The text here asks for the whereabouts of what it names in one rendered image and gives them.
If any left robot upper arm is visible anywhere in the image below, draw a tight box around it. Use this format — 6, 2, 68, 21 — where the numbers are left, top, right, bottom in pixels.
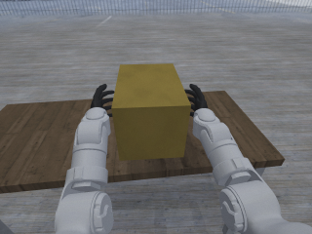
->
55, 191, 114, 234

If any right robot upper arm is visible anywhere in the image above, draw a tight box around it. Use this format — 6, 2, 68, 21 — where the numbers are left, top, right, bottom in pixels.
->
219, 180, 312, 234

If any robot left forearm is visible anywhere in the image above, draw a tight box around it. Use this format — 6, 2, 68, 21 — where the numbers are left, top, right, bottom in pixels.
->
55, 107, 111, 232

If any table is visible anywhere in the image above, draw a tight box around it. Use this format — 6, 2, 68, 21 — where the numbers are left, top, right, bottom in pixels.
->
0, 91, 285, 234

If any robot right forearm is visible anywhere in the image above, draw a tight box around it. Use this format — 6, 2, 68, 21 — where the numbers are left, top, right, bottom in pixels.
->
192, 108, 282, 214

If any left robot hand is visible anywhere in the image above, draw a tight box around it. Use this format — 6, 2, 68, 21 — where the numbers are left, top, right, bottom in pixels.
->
90, 84, 115, 117

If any right robot hand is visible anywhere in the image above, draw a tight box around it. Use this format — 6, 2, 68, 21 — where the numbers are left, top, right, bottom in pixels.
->
184, 84, 208, 117

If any carton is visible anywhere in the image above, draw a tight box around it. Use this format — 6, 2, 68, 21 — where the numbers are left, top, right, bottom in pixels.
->
111, 63, 191, 161

